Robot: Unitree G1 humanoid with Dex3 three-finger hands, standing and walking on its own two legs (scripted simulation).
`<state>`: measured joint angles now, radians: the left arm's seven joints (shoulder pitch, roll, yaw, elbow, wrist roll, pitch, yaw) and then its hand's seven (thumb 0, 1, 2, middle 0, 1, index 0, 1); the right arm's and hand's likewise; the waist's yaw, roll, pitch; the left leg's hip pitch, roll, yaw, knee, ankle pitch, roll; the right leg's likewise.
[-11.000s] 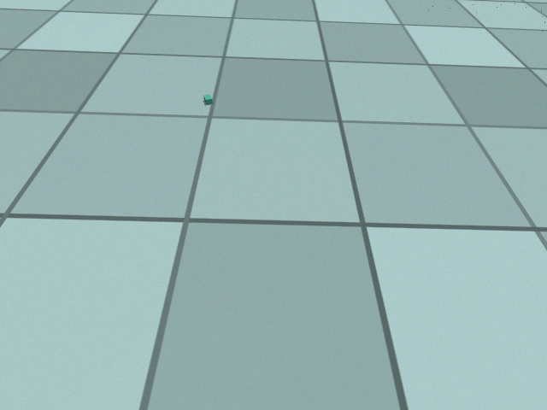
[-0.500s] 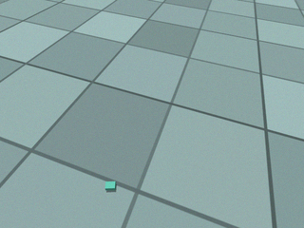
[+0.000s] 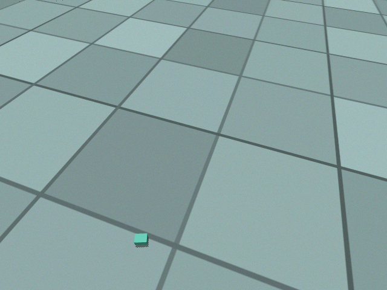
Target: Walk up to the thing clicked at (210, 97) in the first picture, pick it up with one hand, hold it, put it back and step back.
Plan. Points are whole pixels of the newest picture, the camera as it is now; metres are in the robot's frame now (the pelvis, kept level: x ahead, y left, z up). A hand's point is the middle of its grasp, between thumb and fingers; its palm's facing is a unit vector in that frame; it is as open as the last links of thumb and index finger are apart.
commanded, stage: stand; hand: left
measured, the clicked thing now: (141, 239) +0.47 +0.25 -0.76
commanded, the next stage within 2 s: walk up in 1.12 s
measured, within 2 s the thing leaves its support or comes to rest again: neither
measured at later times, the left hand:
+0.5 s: hand out of the picture +0.09 +0.25 -0.16, palm faces -0.03 -0.94 -0.34, open 7.3 cm
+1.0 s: hand out of the picture +0.08 +0.26 -0.16, palm faces -0.03 -0.94 -0.34, open 7.3 cm
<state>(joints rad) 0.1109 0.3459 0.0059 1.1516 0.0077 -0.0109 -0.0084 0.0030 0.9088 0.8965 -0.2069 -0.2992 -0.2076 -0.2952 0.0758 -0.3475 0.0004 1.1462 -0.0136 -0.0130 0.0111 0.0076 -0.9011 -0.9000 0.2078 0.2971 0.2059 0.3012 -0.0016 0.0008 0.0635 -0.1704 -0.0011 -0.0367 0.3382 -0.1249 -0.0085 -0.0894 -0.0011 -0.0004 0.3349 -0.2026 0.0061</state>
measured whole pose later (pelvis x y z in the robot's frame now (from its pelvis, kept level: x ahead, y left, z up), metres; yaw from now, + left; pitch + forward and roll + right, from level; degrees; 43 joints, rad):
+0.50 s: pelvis +0.01 +0.00 +0.00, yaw +0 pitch -2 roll +0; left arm 0.10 0.35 0.00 1.14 0.01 -0.01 0.00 0.00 0.91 0.90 -0.21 -0.30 -0.21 -0.30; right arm 0.08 -0.35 0.01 1.14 -0.01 -0.02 0.00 0.01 -0.90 -0.90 0.21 0.30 0.21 0.30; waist -0.01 0.00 0.06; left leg -0.16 0.00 -0.03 0.34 -0.15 -0.01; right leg -0.07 0.00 0.01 0.31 -0.21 0.01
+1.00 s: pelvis +0.02 +0.00 +0.00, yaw +0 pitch -2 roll +0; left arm 0.12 0.35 0.00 1.14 0.01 -0.01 0.00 0.00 0.91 0.90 -0.21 -0.30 -0.21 -0.30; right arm 0.09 -0.35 0.01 1.14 -0.01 -0.01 0.01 0.01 -0.90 -0.90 0.21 0.30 0.21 0.30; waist 0.00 0.00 0.06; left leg -0.15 -0.01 -0.03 0.33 -0.14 0.00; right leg -0.06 -0.01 0.00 0.30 -0.21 0.01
